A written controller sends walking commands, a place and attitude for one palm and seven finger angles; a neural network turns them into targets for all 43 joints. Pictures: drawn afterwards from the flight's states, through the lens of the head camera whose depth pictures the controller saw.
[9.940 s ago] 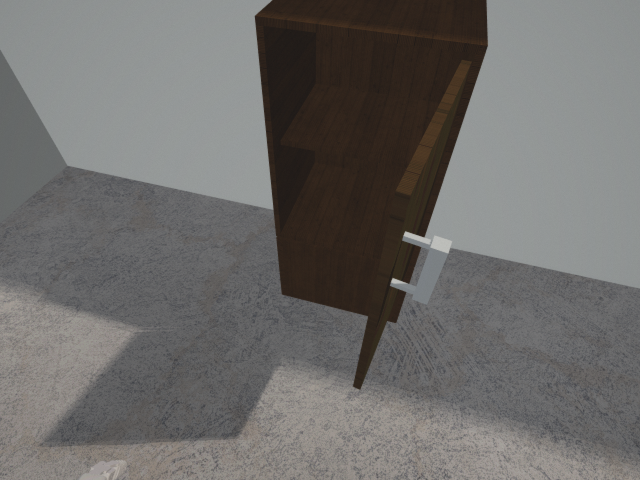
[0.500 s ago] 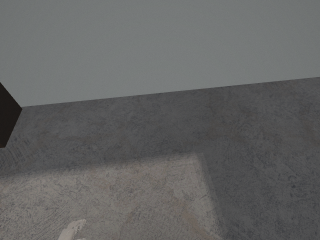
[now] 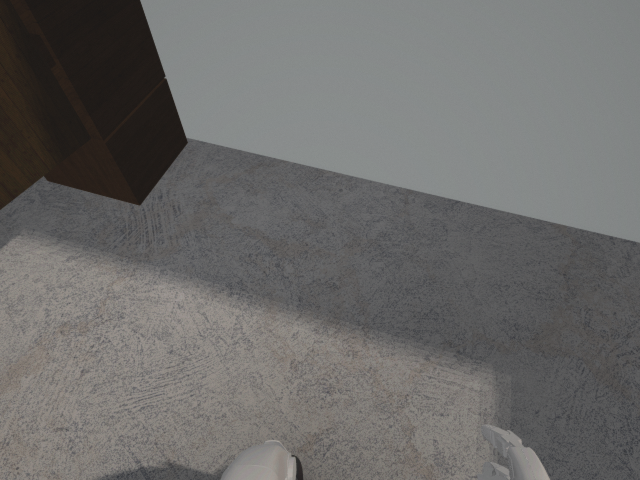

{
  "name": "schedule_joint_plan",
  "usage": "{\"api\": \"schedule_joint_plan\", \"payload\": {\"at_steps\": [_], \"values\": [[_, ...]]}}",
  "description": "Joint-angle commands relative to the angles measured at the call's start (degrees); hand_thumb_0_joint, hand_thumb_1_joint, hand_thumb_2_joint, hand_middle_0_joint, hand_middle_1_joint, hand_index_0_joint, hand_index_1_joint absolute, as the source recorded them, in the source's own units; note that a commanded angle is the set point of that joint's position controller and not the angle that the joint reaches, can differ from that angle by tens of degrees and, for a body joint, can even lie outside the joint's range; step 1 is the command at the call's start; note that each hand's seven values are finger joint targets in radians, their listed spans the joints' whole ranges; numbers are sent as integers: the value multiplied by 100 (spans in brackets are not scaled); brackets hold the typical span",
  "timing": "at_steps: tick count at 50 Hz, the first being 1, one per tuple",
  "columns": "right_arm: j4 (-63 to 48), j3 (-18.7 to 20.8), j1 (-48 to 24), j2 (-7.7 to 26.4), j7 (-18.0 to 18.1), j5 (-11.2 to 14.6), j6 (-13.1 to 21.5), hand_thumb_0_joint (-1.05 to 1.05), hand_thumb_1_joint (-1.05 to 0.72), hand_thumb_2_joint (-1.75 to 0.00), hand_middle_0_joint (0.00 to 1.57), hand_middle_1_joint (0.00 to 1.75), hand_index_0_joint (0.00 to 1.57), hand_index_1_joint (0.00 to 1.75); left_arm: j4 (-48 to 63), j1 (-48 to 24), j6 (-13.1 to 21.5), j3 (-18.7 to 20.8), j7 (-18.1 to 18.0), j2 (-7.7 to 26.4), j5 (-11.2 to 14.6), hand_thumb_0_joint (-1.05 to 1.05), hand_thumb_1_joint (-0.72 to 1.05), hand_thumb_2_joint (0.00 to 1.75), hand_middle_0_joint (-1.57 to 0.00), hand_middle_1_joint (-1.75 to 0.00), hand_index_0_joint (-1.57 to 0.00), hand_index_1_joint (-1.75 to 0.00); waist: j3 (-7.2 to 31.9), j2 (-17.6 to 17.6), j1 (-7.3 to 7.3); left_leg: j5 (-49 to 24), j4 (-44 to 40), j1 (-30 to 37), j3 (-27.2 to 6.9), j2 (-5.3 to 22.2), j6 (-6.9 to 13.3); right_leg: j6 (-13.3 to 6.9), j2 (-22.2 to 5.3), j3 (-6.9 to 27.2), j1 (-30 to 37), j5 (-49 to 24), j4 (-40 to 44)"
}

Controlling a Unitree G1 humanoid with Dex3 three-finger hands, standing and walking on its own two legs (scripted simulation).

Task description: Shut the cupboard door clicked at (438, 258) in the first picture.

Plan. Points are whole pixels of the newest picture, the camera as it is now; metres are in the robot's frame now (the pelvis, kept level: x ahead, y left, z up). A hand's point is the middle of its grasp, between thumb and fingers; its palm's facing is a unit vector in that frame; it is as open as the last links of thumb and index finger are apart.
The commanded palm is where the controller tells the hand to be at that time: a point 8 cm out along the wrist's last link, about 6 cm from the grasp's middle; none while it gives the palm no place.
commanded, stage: walk to a spot facing it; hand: left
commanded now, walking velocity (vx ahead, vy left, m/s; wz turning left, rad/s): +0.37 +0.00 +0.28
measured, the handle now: out of the picture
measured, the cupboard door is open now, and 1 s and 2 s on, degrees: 81 81 81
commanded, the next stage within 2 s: turn to face it in 1.16 s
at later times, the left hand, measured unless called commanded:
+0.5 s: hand (243, 321) +0.34 +0.17 -0.13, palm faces +0.06 -0.98 -0.20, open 7.4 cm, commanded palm none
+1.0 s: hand (232, 384) +0.25 +0.17 -0.16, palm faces +0.40 -0.91 -0.13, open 7.4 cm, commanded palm none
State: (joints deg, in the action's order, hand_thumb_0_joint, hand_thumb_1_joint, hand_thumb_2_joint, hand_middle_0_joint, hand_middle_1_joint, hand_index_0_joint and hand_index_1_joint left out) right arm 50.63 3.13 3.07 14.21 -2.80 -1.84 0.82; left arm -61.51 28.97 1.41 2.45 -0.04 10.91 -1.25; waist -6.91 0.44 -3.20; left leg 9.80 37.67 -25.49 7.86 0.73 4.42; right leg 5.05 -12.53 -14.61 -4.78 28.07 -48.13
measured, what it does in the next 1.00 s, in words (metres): walks ahead, turning left: right foot, then left foot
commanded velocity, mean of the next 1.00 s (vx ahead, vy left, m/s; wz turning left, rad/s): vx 0.37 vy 0.00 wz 0.24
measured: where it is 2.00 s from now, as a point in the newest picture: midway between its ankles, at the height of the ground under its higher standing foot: (299, 315)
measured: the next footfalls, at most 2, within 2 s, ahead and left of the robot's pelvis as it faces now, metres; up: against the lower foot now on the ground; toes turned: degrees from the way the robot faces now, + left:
right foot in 0.48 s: +0.35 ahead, -0.12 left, +0.00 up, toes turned -2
left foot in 0.98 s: +0.50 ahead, +0.18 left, +0.00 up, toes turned +25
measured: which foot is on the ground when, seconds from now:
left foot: down 0.00-0.48, up 0.50-0.96, down 0.98-1.00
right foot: up 0.00-0.46, down 0.48-0.98, up 1.00-1.00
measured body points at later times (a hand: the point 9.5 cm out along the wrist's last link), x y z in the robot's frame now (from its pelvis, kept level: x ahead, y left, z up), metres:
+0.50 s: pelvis +0.21 -0.02 +0.01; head +0.23 -0.03 +0.46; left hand +0.34 +0.22 -0.11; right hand +0.17 -0.25 -0.14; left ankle +0.08 +0.08 -0.70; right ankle +0.31 -0.12 -0.71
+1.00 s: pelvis +0.41 +0.06 +0.01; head +0.43 +0.09 +0.45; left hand +0.23 +0.22 -0.15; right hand +0.59 -0.14 -0.12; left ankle +0.47 +0.16 -0.71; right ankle +0.32 -0.12 -0.69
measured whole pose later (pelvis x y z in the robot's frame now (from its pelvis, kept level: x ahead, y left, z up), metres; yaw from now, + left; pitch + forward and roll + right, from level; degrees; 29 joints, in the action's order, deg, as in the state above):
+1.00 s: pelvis +0.41 +0.06 +0.01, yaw +17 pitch -1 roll -2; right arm 56.0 3.8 7.3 11.4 -1.7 -2.0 2.6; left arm -66.5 27.5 2.5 2.5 -0.4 8.6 -1.4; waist -4.0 1.7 -2.9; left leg 11.2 37.0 -24.6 8.0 3.0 4.2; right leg 3.7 -8.8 -14.9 -3.0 27.8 -39.3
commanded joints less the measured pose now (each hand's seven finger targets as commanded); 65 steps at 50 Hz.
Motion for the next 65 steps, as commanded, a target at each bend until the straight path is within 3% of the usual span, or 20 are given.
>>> {"api": "schedule_joint_plan", "payload": {"at_steps": [1, 3, 6, 19, 22, 23, 24, 25, 26, 28, 31, 39, 44, 47, 48, 49, 50, 53, 56, 65], "values": [[188, 359, 1822, 1549, 307, 126, 169, 0, -90, -90, 20, 30, 20, 30, 1016, -1130, 208, 185, -43, 613, 110, 0, 90, 90, -20, -30, -20, -30, 1733, -692, 1008, -767, -1766, 3354, -3096, 2342, 935, -169, 244, 1249, -3499, -122, -3307], [89, 181, 1087, 878, 320, 94, 222, 0, -90, -90, 20, 30, 20, 30, 738, -996, 117, 203, 38, 585, 0, 0, 90, 90, -20, -30, -20, -30, 753, -576, 568, -108, -2130, 1637, -2270, 1701, 561, -157, -2, 1320, -2926, -656, -2769], [120, 82, 883, 555, 303, 93, 302, 0, -90, -90, 20, 30, 20, 30, 539, -533, -36, 161, 49, 292, -67, 0, 90, 90, -20, -30, -20, -30, 479, -667, 218, 139, -2523, 781, -1632, 1221, 479, -79, 123, 1181, -2481, -1169, -2114], [700, 139, 2049, 393, 390, 44, 370, 0, -90, -90, 20, 30, 20, 30, 1324, -2606, 113, 140, 145, 254, -30, 0, 90, 90, -20, -30, -20, -30, 121, -625, 631, -1358, -2249, 2246, -1727, 1278, 665, -169, 597, 947, -2714, -1639, 1051], [805, 119, 2011, 411, 420, 57, 340, 0, -90, -90, 20, 30, 20, 30, 1014, -1693, 207, 205, 140, 421, -31, 0, 90, 90, -20, -30, -20, -30, 563, -332, 149, -2166, -988, 1891, -1485, 967, 364, -355, 982, 720, -856, -1837, 1991], [805, 104, 1987, 329, 389, 105, 373, 0, -90, -90, 20, 30, 20, 30, 733, -854, 282, 285, 108, 725, -52, 0, 90, 90, -20, -30, -20, -30, 1033, 131, -216, -2047, 164, 1108, -1270, 653, 140, -546, 634, 1181, 626, -2003, 2157], [667, 58, 2100, -25, 338, 157, 435, 0, -90, -90, 20, 30, 20, 30, 478, 77, 329, 449, 31, 1322, -108, 0, 90, 90, -20, -30, -20, -30, 1692, 1466, -488, 82, 1949, -331, -573, -98, -159, -1074, -1009, 3026, 2089, -2274, 2537], [589, 74, 2092, 140, 338, 141, 395, 0, -90, -90, 20, 30, 20, 30, 399, 287, 309, 480, 25, 1589, 1, 0, 90, 90, -20, -30, -20, -30, 1904, 1507, -422, 2156, 3160, -840, -826, -203, -198, -1503, -1756, 4195, 1923, -1754, 3174], [599, 132, 1743, 152, 315, 103, 350, 0, -90, -90, 20, 30, 20, 30, 490, -235, 274, 446, 4, 1427, 13, 0, 90, 90, -20, -30, -20, -30, 1410, 995, -375, 1851, 3745, -1188, -1080, 121, -164, -1533, -1683, 4154, 1257, -453, 3493], [666, 139, 1465, -33, 255, 57, 240, 0, -90, -90, 20, 30, 20, 30, 617, -1080, 264, 278, -46, 765, 13, 0, 90, 90, -20, -30, -20, -30, 435, 245, 27, 807, 3682, -1168, -1102, 558, -211, -1170, -1198, 2843, -177, -133, 3756], [878, 97, 1931, -311, 214, 6, 42, 0, -90, -90, 20, 30, 20, 30, 517, -1097, 332, 145, -61, 337, -25, 0, 90, 90, -20, -30, -20, -30, 313, 714, 340, 276, 3225, -842, -850, 596, -395, -905, -640, 1533, -782, -1058, 3898], [451, 50, 840, -475, 16, 37, 40, 0, -90, -90, 20, 30, 20, 30, 105, -540, 441, 120, -104, 450, -32, 0, 90, 90, -20, -30, -20, -30, 17, 572, 227, -285, 1040, -1028, -339, 730, -524, -1026, -542, 578, -347, -2064, 3921], [276, 25, 391, -353, -6, 59, 129, 0, -90, -90, 20, 30, 20, 30, -107, -215, 367, 139, -127, 619, -49, 0, 90, 90, -20, -30, -20, -30, -69, 626, 103, 189, 163, -358, -128, 533, -274, -1034, -830, 594, 61, -2659, 3510], [612, 108, 1577, -7, 99, -1, 211, 0, -90, -90, 20, 30, 20, 30, -145, -306, 313, 165, -108, 725, -2, 0, 90, 90, -20, -30, -20, -30, 606, 262, 726, 213, -650, 1677, 232, 21, -100, -795, -508, -22, -241, -4030, 1480], [828, 252, 2456, 609, 177, -35, 245, 0, -90, -90, 20, 30, 20, 30, -68, -193, 293, 147, -68, 486, 25, 0, 90, 90, -20, -30, -20, -30, 1348, -943, 1060, 433, -1076, 3028, -1012, 793, 129, -528, 7, -118, -1104, -2906, -234], [904, 388, 2884, 1241, 275, -1, 247, 0, -90, -90, 20, 30, 20, 30, 182, -158, 281, 66, -8, 192, 99, 0, 90, 90, -20, -30, -20, -30, 1591, -2255, 1083, -136, -1815, 4007, -3312, 2233, 666, -275, 813, 131, -2840, 393, -1852], [946, 352, 2713, 1223, 351, 80, 206, 0, -90, -90, 20, 30, 20, 30, 303, -554, 246, 44, -64, 346, 76, 0, 90, 90, -20, -30, -20, -30, 1772, -1624, 1101, 235, -2199, 3882, -3494, 2481, 769, -387, 727, 906, -3142, 467, -2492], [678, 147, 1553, 441, 392, 83, 300, 0, -90, -90, 20, 30, 20, 30, 126, -978, 200, 77, 27, 226, 13, 0, 90, 90, -20, -30, -20, -30, 595, -352, 598, 119, -2411, 1925, -2178, 2046, 494, -384, 181, 1239, -2975, -707, -2429], [700, 45, 1346, 170, 402, 89, 382, 0, -90, -90, 20, 30, 20, 30, -37, -521, 3, 78, 27, -53, -53, 0, 90, 90, -20, -30, -20, -30, 423, -629, 262, -216, -2701, 1308, -1248, 1602, 326, -281, 244, 1210, -2577, -1207, -1945], [866, 10, 1826, 43, 451, 104, 402, 0, -90, -90, 20, 30, 20, 30, 475, -1598, -116, 131, 29, 27, -15, 0, 90, 90, -20, -30, -20, -30, 62, -499, 305, -2679, -2470, 1870, -528, 1425, 367, -158, 421, 1122, -2904, -2159, -237]]}}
